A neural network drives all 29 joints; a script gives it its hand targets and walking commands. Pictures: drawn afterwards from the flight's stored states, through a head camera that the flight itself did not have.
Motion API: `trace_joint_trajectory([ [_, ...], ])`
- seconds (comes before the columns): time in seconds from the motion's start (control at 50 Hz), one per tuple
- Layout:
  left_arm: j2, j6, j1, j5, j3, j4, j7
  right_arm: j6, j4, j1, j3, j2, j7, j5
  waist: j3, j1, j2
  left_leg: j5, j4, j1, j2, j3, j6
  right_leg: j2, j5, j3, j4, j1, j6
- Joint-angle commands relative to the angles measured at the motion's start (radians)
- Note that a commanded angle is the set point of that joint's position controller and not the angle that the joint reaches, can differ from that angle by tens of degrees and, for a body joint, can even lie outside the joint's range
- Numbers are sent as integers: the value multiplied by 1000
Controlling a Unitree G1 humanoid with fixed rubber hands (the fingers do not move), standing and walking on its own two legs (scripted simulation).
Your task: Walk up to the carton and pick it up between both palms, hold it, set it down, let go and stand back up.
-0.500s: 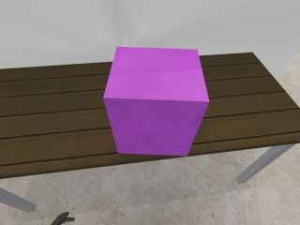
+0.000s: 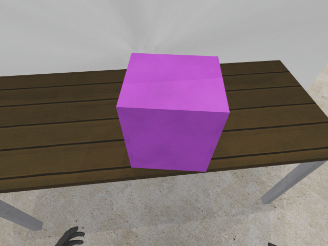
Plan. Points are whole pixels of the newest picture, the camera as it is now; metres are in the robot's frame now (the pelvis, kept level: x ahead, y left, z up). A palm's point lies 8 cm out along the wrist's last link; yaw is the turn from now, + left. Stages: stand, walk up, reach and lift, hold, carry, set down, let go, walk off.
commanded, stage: walk up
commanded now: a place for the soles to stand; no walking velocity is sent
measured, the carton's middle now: (171, 116) +0.46 +0.00 +0.01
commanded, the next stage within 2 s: reach and lift in 0.54 s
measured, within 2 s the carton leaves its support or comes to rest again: neither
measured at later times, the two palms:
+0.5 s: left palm out of the picture +0.07 +0.27 -0.10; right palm out of the picture +0.07 -0.26 -0.09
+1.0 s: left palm (71, 228) +0.17 +0.24 -0.07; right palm (281, 243) +0.14 -0.26 -0.06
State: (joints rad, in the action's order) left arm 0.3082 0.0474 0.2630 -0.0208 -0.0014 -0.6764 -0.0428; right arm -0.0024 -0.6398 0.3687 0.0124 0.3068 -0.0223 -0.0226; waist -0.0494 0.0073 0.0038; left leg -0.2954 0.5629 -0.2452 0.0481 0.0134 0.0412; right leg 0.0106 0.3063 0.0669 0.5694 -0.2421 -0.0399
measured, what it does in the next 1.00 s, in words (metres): stands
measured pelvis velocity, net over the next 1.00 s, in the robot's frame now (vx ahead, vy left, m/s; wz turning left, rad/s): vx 0.00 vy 0.01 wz -0.03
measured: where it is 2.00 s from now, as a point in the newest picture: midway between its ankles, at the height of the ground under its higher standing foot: outside the picture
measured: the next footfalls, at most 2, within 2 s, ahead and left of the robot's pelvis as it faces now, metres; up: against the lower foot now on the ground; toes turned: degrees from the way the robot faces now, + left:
none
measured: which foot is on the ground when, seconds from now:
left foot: down 0.00-1.00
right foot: down 0.00-1.00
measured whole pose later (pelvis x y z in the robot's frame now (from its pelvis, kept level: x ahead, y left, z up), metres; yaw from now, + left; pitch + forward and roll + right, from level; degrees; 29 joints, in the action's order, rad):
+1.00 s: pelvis +0.00 +0.01 +0.01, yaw -2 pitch -4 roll +0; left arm 0.21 0.23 0.17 -0.03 0.06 -0.50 0.03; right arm 0.21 -0.79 0.16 0.06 0.25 0.07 0.01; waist -0.07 0.01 0.06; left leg -0.22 0.40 -0.10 0.06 -0.03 0.04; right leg 0.02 0.23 0.03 0.42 -0.12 -0.03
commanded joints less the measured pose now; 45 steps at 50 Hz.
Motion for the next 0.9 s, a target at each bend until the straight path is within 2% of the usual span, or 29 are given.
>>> trace_joint_trajectory([
  [0.0, 137, -22, -1, 0, 42, 90, 6, 21, 78, 23, 47, 137, -6, 0, 41, 3, -1, 127, -73, -16, 60, 81, -90, -100, -152, -125, -101, 14, -24],
  [0.24, 143, -24, 7, 1, 41, 93, 6, 24, 79, 17, 45, 141, -3, -1, 25, 0, -6, 72, -86, -33, 50, 102, -90, -103, -70, -125, -119, -5, -21],
  [0.52, 144, -26, 25, 1, 42, 92, 9, 25, 85, 11, 44, 140, -3, -1, 32, 2, -7, 82, -79, -42, 43, 124, -92, -107, -75, -115, -110, -2, -18],
  [0.54, 194, 96, -391, 43, 56, 245, 44, 150, -20, -451, 124, 2, 30, -26, 12, -52, -42, -83, 4, -159, -1, -54, -31, -29, 158, -17, 7, -137, 0],
  [0.56, 149, 161, -321, 34, 43, 238, 72, 201, -120, -390, 122, 18, 59, -60, -62, -41, -32, -195, -30, -186, 1, -71, -32, -21, 203, -9, 16, -118, 1],
  [0.58, 127, 197, -293, 28, 43, 242, 77, 228, -157, -378, 120, 18, 76, -52, -11, -31, -5, -180, -26, -148, 3, -72, -35, -26, 172, -4, 13, -83, 1],
  [0.62, 116, 229, -232, 24, 59, 288, 81, 258, -201, -310, 133, 35, 88, -56, 73, -27, 14, -90, -27, -55, -5, -78, -22, -35, 74, -17, -30, -34, 1],
  [0.68, 100, 226, -132, 16, 98, 336, 76, 285, -204, -240, 119, 78, 76, -30, 141, -27, 41, 171, -46, 93, -31, -92, -7, -17, -234, -17, -86, 93, 15],
  [0.72, 80, 219, -85, -1, 120, 326, 70, 293, -194, -246, 105, 96, 67, -5, 138, -16, 39, 267, -81, 141, -54, -91, 1, 0, -354, -17, -121, 153, 28],
  [0.76, 65, 217, -71, -15, 127, 296, 64, 287, -170, -270, 93, 93, 62, 11, 100, -7, 35, 276, -120, 154, -70, -92, 2, 9, -353, -21, -167, 166, 33],
  [0.88, 29, 179, -158, -18, 108, 272, 69, 248, -67, -309, 76, 43, 79, 22, 9, 16, 25, 140, -202, 139, -76, -101, -16, 2, -129, -39, -257, 88, 27],
])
